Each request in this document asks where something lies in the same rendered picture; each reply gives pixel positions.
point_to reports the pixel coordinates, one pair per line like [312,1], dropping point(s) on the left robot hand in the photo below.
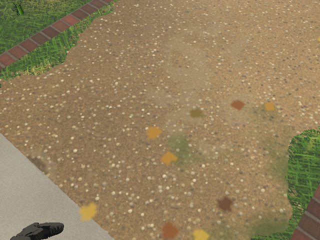
[40,231]

